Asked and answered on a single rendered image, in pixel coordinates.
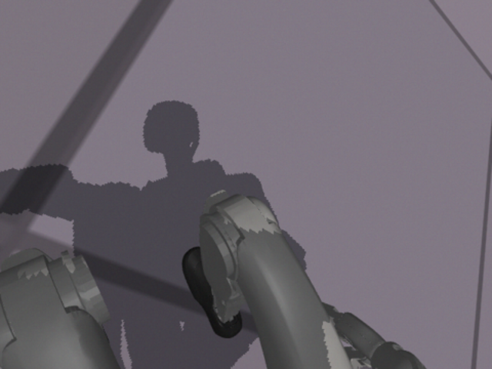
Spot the right robot foot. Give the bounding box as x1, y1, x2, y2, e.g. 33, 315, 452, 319
182, 247, 242, 338

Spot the right robot arm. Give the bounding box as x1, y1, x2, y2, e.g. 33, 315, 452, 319
371, 341, 427, 369

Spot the right robot hand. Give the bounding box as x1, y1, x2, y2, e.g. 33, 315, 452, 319
322, 302, 386, 369

